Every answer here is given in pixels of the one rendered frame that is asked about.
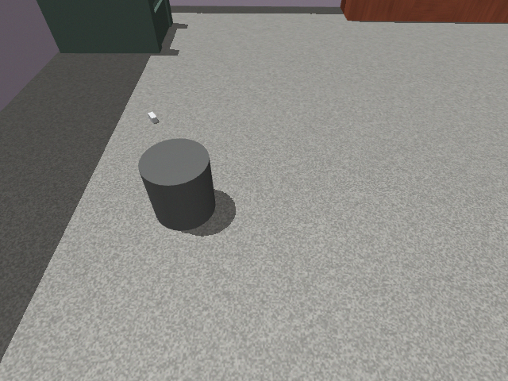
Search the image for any armchair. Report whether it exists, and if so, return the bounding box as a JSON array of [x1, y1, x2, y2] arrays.
[[37, 0, 173, 53]]

